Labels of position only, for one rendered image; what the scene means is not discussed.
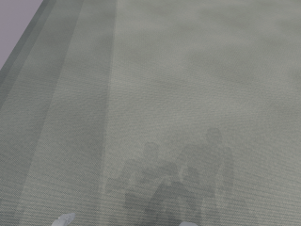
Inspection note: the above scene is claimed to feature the robot left hand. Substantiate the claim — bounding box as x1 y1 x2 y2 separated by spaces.
51 213 76 226

